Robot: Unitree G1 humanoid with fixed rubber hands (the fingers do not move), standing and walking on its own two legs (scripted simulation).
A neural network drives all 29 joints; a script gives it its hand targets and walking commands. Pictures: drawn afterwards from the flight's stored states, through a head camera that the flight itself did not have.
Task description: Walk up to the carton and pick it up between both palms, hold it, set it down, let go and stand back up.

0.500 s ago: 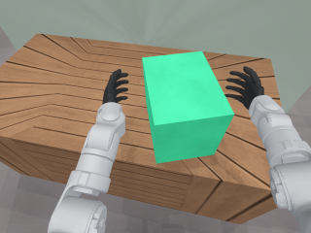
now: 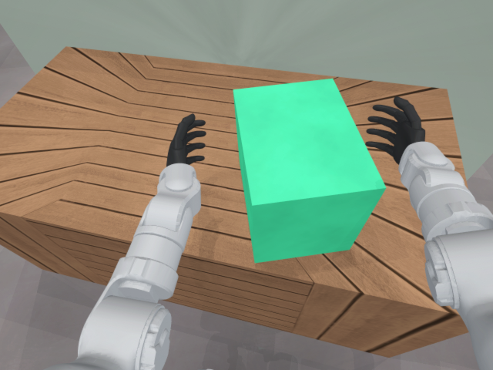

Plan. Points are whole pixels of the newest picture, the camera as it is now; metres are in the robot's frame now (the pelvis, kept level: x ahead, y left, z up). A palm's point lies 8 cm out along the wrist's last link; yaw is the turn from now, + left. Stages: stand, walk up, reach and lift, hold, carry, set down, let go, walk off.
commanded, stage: reach and lift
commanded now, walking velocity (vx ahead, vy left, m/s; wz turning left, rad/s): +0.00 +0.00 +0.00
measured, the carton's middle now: (293, 172) +0.52 +0.04 -0.05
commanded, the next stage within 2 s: none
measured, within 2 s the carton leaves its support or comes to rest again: neither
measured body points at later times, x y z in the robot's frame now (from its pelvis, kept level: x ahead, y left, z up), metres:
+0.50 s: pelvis +0.01 +0.01 -0.01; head +0.13 -0.01 +0.43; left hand +0.39 +0.22 +0.01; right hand +0.52 -0.13 +0.03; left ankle +0.01 +0.17 -0.73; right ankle -0.03 -0.08 -0.73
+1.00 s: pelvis +0.02 +0.01 -0.01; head +0.17 -0.01 +0.41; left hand +0.41 +0.19 -0.02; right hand +0.53 -0.11 -0.01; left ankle +0.01 +0.17 -0.73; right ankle -0.03 -0.08 -0.73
